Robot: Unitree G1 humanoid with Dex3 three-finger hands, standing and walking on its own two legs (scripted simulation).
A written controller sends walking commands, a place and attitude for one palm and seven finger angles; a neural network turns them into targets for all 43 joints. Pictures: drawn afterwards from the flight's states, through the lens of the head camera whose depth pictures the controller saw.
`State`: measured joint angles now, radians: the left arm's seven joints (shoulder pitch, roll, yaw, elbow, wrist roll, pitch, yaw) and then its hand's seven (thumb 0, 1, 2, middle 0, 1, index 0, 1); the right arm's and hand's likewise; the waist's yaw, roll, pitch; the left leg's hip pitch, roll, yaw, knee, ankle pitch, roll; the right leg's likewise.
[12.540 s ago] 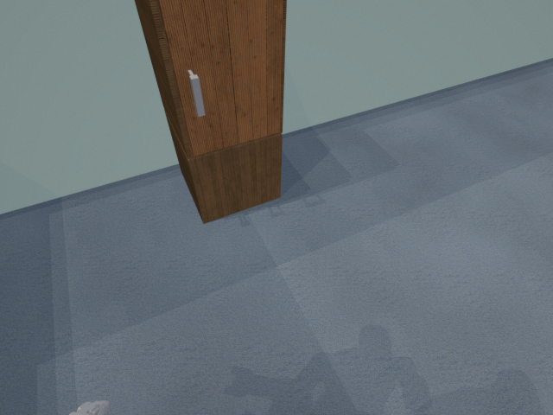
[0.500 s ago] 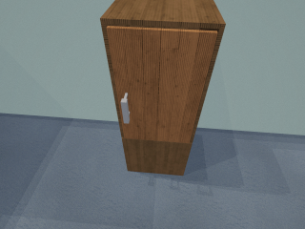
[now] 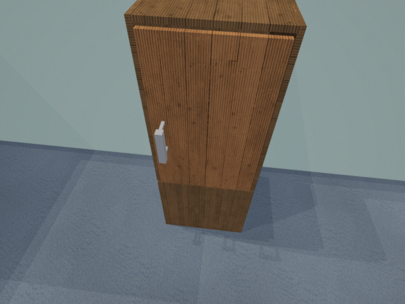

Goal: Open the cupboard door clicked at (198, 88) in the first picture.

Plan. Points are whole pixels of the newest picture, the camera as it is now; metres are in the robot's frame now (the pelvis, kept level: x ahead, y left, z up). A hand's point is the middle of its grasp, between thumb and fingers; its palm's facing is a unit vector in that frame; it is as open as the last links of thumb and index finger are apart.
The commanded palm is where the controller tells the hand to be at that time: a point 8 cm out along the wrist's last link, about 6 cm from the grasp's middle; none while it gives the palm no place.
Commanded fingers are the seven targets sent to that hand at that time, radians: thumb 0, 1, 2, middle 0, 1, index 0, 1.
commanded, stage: come to a stop and stand still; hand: left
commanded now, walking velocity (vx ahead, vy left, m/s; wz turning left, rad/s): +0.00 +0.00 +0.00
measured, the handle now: (162, 142) +0.58 +0.16 -0.08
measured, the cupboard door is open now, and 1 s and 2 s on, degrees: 0 0 0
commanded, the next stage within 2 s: look again from close up in 0.92 s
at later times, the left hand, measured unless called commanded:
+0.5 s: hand out of the picture +0.05 +0.18 -0.17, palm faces +0.02 -0.97 -0.24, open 7.4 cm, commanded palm none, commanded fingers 0.00 0.90 0.90 -0.20 -0.30 -0.20 -0.30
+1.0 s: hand out of the picture +0.02 +0.18 -0.16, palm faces -0.04 -0.97 -0.22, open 7.4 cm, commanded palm none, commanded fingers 0.00 0.90 0.90 -0.20 -0.30 -0.20 -0.30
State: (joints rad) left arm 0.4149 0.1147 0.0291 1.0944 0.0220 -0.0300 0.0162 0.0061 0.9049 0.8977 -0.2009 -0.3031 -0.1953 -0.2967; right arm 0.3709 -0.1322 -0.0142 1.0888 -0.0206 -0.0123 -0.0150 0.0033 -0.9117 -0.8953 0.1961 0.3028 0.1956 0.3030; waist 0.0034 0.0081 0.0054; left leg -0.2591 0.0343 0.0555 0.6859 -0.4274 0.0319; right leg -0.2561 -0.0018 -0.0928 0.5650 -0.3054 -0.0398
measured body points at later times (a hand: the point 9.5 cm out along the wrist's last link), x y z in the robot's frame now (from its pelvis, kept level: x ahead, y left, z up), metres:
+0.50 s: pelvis +0.02 +0.00 +0.00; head +0.04 -0.01 +0.45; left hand +0.05 +0.23 -0.15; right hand +0.04 -0.23 -0.15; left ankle +0.00 +0.10 -0.73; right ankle +0.00 -0.10 -0.73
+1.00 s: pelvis +0.00 +0.01 +0.01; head +0.02 -0.01 +0.46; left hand +0.02 +0.23 -0.14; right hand -0.01 -0.21 -0.16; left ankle +0.00 +0.10 -0.73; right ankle +0.00 -0.10 -0.73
